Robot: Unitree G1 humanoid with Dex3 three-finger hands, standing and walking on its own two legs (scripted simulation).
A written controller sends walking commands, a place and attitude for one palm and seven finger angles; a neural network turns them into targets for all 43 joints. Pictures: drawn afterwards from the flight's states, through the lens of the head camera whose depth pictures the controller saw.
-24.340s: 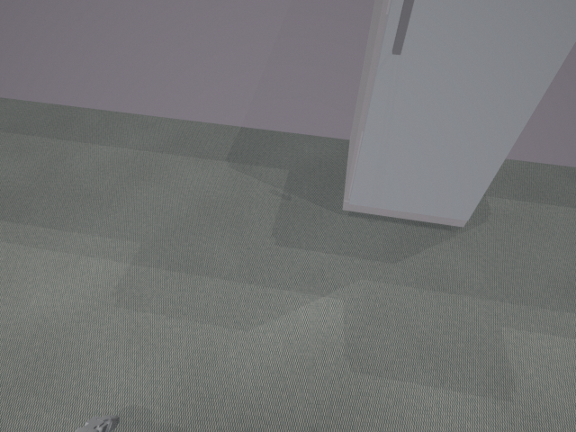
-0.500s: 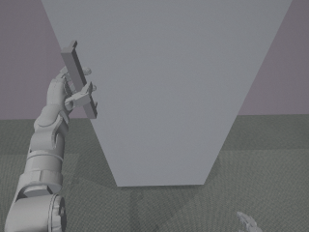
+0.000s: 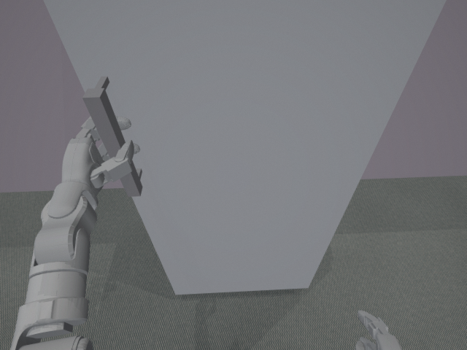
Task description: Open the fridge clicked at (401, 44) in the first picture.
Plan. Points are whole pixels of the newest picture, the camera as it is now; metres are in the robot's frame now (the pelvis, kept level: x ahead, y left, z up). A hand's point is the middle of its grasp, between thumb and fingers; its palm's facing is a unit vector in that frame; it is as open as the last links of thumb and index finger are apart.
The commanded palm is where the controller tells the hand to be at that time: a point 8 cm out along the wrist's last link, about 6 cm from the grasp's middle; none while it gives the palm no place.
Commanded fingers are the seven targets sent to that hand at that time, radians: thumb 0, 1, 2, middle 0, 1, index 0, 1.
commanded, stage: pull the door a little, standing still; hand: left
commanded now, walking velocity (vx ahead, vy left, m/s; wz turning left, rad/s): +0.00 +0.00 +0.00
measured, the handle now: (120, 142) +0.42 +0.23 +0.15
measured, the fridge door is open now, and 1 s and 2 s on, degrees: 0 16 47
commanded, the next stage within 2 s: walk backward, drawing the door open in 0.38 s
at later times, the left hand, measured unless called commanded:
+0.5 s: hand (120, 191) +0.30 +0.18 +0.16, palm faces +0.06 -1.00 -0.04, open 6.5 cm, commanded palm +0.28 +0.24 +0.15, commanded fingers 0.00 0.90 0.90 -0.45 -1.40 -0.45 -1.40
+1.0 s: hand (128, 232) +0.24 +0.16 +0.15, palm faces +0.30 -0.91 -0.30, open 7.0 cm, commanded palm +0.19 +0.20 +0.15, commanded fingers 0.00 0.90 0.90 -0.45 -1.40 -0.45 -1.40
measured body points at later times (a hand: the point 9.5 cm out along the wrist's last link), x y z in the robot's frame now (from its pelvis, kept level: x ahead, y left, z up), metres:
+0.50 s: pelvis +0.05 +0.01 +0.01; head +0.03 -0.01 +0.46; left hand +0.29 +0.24 +0.16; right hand +0.21 -0.23 -0.07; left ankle -0.07 +0.12 -0.72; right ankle -0.01 -0.12 -0.73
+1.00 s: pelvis +0.00 -0.03 +0.00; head +0.04 -0.07 +0.45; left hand +0.22 +0.20 +0.17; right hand +0.19 -0.23 -0.11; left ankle -0.05 +0.11 -0.67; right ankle +0.04 -0.08 -0.74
